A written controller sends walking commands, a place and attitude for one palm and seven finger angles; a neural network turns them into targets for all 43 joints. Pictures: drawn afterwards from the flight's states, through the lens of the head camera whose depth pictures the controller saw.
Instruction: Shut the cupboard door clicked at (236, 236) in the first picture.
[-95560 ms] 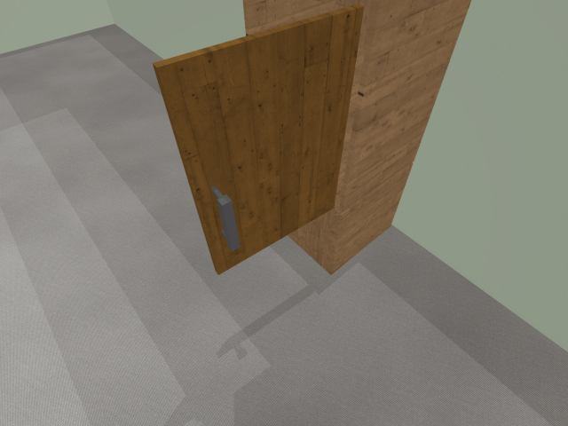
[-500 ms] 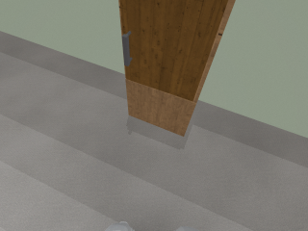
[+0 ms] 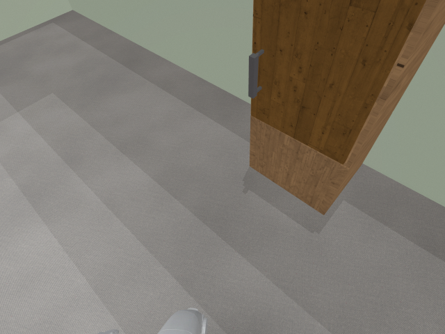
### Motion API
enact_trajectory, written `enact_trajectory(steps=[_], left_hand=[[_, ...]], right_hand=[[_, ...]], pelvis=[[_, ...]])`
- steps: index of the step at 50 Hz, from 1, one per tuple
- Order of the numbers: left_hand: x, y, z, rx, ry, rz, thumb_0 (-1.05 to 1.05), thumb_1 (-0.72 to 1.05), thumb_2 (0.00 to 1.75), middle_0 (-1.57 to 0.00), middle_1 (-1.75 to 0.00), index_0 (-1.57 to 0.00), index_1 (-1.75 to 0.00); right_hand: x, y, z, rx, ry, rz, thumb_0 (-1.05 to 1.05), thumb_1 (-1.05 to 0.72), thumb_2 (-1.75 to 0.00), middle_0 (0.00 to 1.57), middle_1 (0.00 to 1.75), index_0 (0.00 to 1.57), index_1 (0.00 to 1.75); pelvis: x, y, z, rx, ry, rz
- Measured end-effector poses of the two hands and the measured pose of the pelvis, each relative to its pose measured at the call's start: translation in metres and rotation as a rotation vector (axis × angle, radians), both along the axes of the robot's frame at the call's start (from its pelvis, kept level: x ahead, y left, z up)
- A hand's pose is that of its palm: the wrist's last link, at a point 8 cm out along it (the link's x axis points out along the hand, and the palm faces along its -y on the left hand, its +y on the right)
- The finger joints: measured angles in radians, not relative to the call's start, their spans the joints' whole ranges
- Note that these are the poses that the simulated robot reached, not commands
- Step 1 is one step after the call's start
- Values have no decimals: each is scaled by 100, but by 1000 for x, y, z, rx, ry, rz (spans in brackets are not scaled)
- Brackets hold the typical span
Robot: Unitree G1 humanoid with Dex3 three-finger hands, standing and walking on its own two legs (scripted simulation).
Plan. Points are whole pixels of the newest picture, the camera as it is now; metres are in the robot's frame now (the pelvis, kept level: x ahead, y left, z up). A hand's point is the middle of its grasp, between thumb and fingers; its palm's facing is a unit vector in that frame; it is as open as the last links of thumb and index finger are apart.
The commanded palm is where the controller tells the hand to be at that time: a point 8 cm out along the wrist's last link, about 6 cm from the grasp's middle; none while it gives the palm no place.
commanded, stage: walk to a spot facing it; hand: left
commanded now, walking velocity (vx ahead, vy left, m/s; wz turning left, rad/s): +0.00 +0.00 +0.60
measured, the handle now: (256, 74) +0.92 -0.09 -0.11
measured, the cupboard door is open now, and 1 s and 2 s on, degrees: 1 1 1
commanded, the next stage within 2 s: turn to face it in 1.86 s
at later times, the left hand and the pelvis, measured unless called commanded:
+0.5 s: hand out of the picture +0.04 +0.23 -0.16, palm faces +0.34 -0.89 -0.29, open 7.3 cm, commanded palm none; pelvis +0.02 -0.01 -0.01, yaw +18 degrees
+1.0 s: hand out of the picture -0.05 +0.21 -0.18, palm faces +0.61 -0.77 -0.22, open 7.4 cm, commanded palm none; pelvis +0.03 +0.00 -0.01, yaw +37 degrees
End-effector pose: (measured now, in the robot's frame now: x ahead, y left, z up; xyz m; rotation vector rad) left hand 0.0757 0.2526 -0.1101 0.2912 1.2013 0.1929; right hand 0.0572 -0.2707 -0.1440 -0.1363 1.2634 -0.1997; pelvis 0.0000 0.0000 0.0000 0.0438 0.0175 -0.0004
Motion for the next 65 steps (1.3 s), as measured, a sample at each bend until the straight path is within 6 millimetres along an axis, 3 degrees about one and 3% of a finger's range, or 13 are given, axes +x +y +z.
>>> enact_trajectory(steps=[5, 13, 16, 20, 28, 37, 41, 46, 49, 53, 57, 61, 65], left_hand=[[-42, -1, -8, -26, 45, 113, 0, 91, 90, -20, -30, -21, -30], [-108, 22, -43, -63, 144, 290, 0, 91, 90, -20, -30, -21, -30], [-109, 25, -40, -61, 147, 324, 1, 91, 90, -20, -30, -20, -30], [-92, 24, -27, -55, 72, 343, 1, 91, 90, -20, -30, -20, -30], [-60, 4, -12, 12, -103, 361, 0, 91, 90, -20, -30, -20, -30], [-83, -26, -9, -38, -64, 469, 0, 91, 90, -20, -30, -21, -30], [-102, -27, -20, -72, -72, 542, 0, 90, 90, -20, -30, -21, -30], [-143, -19, -48, -116, -32, 655, 0, 90, 90, -20, -30, -21, -30], [-157, -13, -47, -128, 22, 685, 1, 91, 90, -20, -30, -21, -30], [-151, 1, -31, -119, -2, 714, 1, 91, 90, -20, -30, -20, -30], [-129, 17, -17, -87, -61, 733, 1, 91, 90, -20, -30, -20, -30], [-93, 31, -8, -55, -113, 737, 1, 91, 90, -20, -30, -20, -30], [-48, 41, -4, -17, -164, 731, 1, 91, 90, -20, -30, -20, -30]], right_hand=[[37, 11, 3, 6, 9, 125, 0, -91, -90, 20, 30, 19, 30], [109, 54, 6, -29, -103, 319, 0, -91, -90, 20, 30, 19, 30], [116, 62, 14, -38, -116, 357, 0, -91, -90, 20, 30, 20, 30], [117, 61, 15, -37, -98, 385, 0, -91, -90, 20, 30, 20, 30], [127, 37, -12, 11, -46, 415, 0, -90, -90, 20, 30, 20, 30], [142, 38, 3, 12, 6, 491, 0, -91, -90, 20, 30, 19, 30], [151, 57, 7, -12, 25, 574, 0, -91, -90, 20, 30, 19, 30], [167, 93, 8, -42, -28, 682, 0, -91, -90, 20, 30, 19, 30], [168, 105, 17, -47, -51, 706, 0, -91, -90, 20, 30, 20, 30], [163, 110, 24, -56, -15, 728, 0, -91, -90, 20, 30, 20, 30], [163, 109, 22, -53, 54, 746, 0, -91, -90, 20, 30, 20, 30], [174, 106, 14, -44, 118, 751, 0, -90, -90, 20, 30, 20, 30], [202, 103, -3, -32, 168, 756, 0, -90, -90, 20, 30, 20, 30]], pelvis=[[2, -3, 0, 11, -5, 85], [5, 12, -19, -9, 0, 193], [6, 10, -14, -17, -3, 220], [8, 4, -7, -35, -10, 266], [21, -25, -18, -17, -17, 359], [28, -28, -3, -8, -12, 490], [26, -23, -5, -16, -13, 554], [22, -6, -18, -36, -14, 620], [27, 2, -13, -44, -12, 634], [39, 11, -2, -54, -12, 680], [58, 19, 4, -50, -13, 721], [84, 24, 3, -36, -12, 756], [121, 27, -6, -19, -11, 788]])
